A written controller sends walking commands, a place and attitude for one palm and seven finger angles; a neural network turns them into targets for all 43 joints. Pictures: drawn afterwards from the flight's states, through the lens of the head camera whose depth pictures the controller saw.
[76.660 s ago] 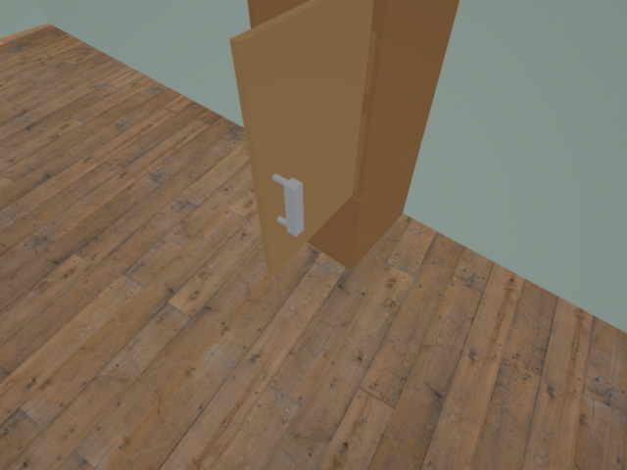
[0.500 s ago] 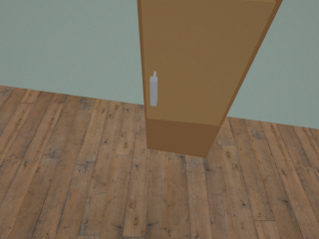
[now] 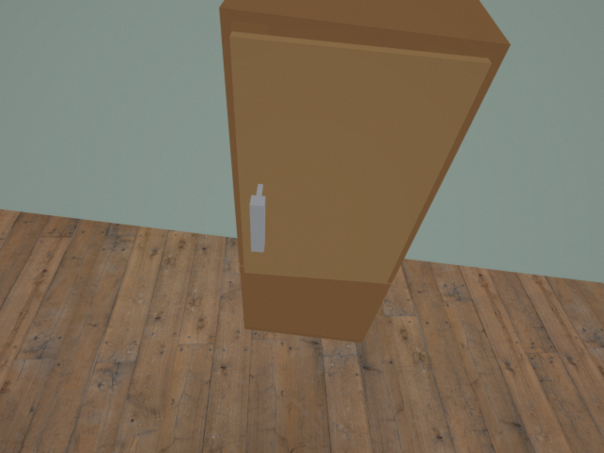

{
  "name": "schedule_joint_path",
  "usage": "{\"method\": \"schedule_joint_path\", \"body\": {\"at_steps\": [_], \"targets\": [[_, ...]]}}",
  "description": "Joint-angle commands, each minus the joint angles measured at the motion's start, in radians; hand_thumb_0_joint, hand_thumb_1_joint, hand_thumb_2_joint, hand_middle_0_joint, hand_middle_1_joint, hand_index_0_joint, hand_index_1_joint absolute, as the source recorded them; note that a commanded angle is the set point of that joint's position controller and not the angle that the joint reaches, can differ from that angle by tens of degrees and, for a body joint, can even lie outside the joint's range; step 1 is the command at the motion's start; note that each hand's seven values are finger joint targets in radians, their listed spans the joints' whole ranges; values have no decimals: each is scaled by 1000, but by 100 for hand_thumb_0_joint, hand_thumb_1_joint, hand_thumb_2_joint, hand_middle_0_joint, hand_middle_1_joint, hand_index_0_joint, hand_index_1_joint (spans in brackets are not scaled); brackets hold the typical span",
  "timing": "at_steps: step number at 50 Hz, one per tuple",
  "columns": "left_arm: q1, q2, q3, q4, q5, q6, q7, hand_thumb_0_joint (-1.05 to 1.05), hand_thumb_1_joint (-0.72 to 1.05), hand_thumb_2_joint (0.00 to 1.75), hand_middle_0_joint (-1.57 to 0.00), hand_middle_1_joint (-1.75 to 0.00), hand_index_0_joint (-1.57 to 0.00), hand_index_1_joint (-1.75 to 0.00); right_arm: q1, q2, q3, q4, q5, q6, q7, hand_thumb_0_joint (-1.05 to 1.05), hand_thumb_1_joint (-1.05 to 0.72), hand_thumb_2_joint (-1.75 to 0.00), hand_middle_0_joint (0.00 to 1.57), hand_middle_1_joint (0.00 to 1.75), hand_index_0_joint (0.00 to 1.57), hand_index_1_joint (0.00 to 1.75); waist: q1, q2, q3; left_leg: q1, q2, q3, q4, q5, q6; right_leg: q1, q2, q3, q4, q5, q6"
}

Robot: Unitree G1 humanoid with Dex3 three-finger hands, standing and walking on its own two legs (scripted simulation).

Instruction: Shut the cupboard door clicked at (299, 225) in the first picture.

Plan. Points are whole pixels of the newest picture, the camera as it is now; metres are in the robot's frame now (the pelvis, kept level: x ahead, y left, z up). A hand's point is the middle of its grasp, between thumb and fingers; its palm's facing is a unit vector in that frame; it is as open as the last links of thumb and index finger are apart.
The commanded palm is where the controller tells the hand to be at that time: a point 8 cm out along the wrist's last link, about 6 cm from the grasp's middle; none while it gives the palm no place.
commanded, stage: take the last steps up to it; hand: left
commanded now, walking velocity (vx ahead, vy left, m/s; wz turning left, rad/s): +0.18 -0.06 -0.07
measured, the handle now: (259, 217) +0.56 +0.11 -0.09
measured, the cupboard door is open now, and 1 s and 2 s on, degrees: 3 3 3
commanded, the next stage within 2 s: come to a stop and stand still in 0.16 s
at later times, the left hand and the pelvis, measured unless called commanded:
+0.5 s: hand (220, 422) +0.20 +0.13 -0.15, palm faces +0.00 -0.97 -0.23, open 7.2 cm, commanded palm none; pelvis +0.12 -0.05 +0.01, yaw +0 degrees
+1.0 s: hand out of the picture +0.11 +0.20 -0.17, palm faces +0.04 -0.98 -0.21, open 7.4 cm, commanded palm none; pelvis +0.10 +0.01 +0.01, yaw -1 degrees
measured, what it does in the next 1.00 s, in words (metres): walks ahead: right foot, then left foot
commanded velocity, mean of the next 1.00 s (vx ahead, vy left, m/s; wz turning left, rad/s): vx -0.05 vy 0.04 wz -0.01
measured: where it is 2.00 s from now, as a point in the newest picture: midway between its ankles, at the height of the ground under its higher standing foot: outside the picture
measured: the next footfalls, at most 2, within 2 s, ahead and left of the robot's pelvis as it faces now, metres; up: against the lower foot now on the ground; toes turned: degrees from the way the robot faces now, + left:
right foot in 0.32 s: +0.18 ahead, -0.16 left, +0.00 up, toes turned -6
left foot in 0.72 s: +0.17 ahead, +0.09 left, +0.00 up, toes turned +3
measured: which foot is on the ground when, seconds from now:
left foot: down 0.00-0.32, up 0.34-0.70, down 0.72-1.00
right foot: up 0.00-0.30, down 0.32-0.74, up 0.76-1.00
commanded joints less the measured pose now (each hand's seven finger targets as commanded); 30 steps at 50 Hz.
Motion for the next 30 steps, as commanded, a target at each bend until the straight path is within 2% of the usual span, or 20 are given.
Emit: {"method": "schedule_joint_path", "body": {"at_steps": [1,2,4,6,7,11,12,13,14,15,16,17,18,19,20,21,22,24,27,30], "targets": [[-92,80,28,-99,12,-26,-5,0,90,90,-20,-30,-20,-30,145,-169,-30,-12,7,2,-30,0,-90,-90,20,30,20,30,-39,212,124,104,329,-421,-451,-63,125,-380,-87,52,351,71,5],[-83,73,26,-94,12,-25,-10,0,90,90,-20,-30,-20,-30,124,-146,-21,-12,10,-6,-32,0,-90,-90,20,30,20,30,-21,192,128,104,300,-349,-444,37,116,-364,-91,44,315,102,17],[-53,39,19,-82,4,-22,-9,0,90,90,-20,-30,-20,-30,125,-141,-20,-1,11,-15,-34,0,-90,-90,20,30,20,30,-2,176,39,190,261,-222,-393,296,112,-326,-85,17,220,145,35],[-61,24,13,-79,1,-16,-7,0,90,90,-20,-30,-20,-30,127,-143,-25,9,13,-11,-32,0,-90,-90,20,30,20,30,-2,170,3,197,236,-145,-369,357,114,-264,-81,-15,108,167,40],[-80,20,10,-85,-1,-17,-6,0,90,90,-20,-30,-20,-30,124,-141,-26,12,13,-9,-30,0,-90,-90,20,30,20,30,-6,162,13,188,232,-129,-362,374,115,-241,-77,-30,46,178,41],[-101,20,10,-92,4,-17,-5,0,90,90,-20,-30,-20,-30,110,-149,-43,29,13,13,-20,0,-90,-90,20,30,20,30,-7,199,52,114,227,-113,-346,151,111,-137,-49,-84,-110,228,46],[-93,30,13,-91,5,-20,-4,0,90,90,-20,-30,-20,-30,103,-142,-44,33,16,16,-18,0,-90,-90,20,30,20,30,4,188,64,88,217,-111,-324,118,101,-96,-40,-90,-162,250,44],[-48,34,18,-76,6,-24,-3,0,90,90,-20,-30,-20,-30,90,-138,-43,35,17,20,-17,0,-90,-90,20,30,20,30,29,173,54,67,197,-88,-269,99,77,-20,-27,-99,-235,306,44],[3,59,21,-57,6,-33,3,0,90,90,-20,-30,-20,-30,89,-117,-38,41,23,22,-15,0,-90,-90,20,30,20,30,52,113,37,37,139,-47,-180,88,41,74,-38,-67,-318,363,43],[70,112,29,-32,8,-49,15,0,90,90,-20,-30,-20,-30,98,-72,-29,41,31,20,-10,0,-90,-90,20,30,20,30,79,-21,-11,-39,58,2,-41,-19,-8,181,-156,104,-388,478,13],[95,181,34,-20,7,-61,27,0,90,90,-20,-30,-20,-30,137,-21,-17,29,39,25,-9,0,-90,-90,20,30,20,30,59,-214,-56,-90,-30,24,109,-278,-44,219,-348,301,-483,644,-64],[56,187,22,-30,-2,-56,33,0,90,90,-20,-30,-20,-30,139,-34,-16,31,44,43,-17,0,-90,-90,20,30,20,30,42,-136,-35,-15,-3,-50,193,-392,-44,110,-416,313,-534,733,-119],[-15,166,15,-40,3,-55,38,0,90,90,-20,-30,-20,-30,139,-7,-15,45,44,48,-20,0,-90,-90,20,30,20,30,16,-84,-12,-3,8,-87,222,-344,-44,67,-381,266,-500,855,-136],[-50,149,14,-41,5,-59,46,0,90,90,-20,-30,-20,-30,144,-16,-14,59,45,54,-24,0,-90,-90,20,30,20,30,5,-182,-32,-16,17,-111,240,-318,-46,82,-363,246,-449,1037,-134],[-67,138,12,-44,4,-54,54,0,90,90,-20,-30,-20,-30,144,-38,-18,69,53,59,-28,0,-90,-90,20,30,20,30,6,-172,-53,-27,19,-130,256,-298,-50,118,-365,204,-411,1147,-143],[-73,131,12,-46,3,-48,60,0,90,90,-20,-30,-20,-30,124,-44,-21,70,54,64,-30,0,-90,-90,20,30,20,30,12,-154,-68,-30,12,-131,265,-286,-53,132,-363,179,-397,1190,-153],[-76,139,15,-47,4,-40,64,0,90,90,-20,-30,-20,-30,106,-39,-21,70,55,70,-29,0,-90,-90,20,30,20,30,17,-91,-80,-32,-5,-123,268,-278,-58,149,-361,155,-388,1211,-155],[-75,152,29,-58,6,-30,68,0,90,90,-20,-30,-20,-30,70,-41,-24,52,46,82,-24,0,-90,-90,20,30,20,30,27,-45,-89,-56,-24,-116,284,-248,-68,148,-366,144,-390,1183,-157],[-99,165,39,-70,10,-17,69,0,90,90,-20,-30,-20,-30,33,-49,-34,25,39,94,-16,0,-90,-90,20,30,20,30,31,-50,-78,-76,-37,-119,311,-211,-77,125,-366,126,-406,1086,-163],[-123,174,43,-89,14,-9,67,0,90,90,-20,-30,-20,-30,-1,-59,-39,-3,39,95,-9,0,-90,-90,20,30,20,30,26,-105,-63,-48,-36,-120,239,-179,-76,74,-352,112,-414,958,-154]]}}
